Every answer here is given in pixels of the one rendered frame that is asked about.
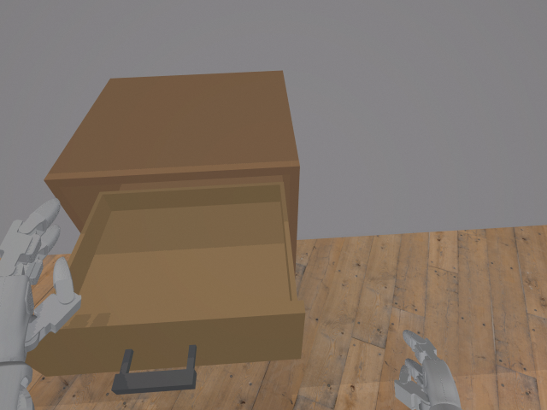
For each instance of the robot right hand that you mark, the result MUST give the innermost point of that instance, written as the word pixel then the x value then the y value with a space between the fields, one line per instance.
pixel 435 384

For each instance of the cabinet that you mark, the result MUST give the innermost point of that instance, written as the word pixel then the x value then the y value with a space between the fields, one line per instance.
pixel 181 131

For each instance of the drawer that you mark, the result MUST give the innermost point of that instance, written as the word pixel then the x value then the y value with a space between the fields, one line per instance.
pixel 161 269

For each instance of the robot left hand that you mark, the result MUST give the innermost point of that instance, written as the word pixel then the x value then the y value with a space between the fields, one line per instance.
pixel 23 249

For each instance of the left robot forearm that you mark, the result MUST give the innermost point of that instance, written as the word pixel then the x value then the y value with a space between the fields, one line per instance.
pixel 15 376

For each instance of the handle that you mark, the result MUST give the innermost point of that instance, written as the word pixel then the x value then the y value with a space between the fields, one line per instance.
pixel 144 382

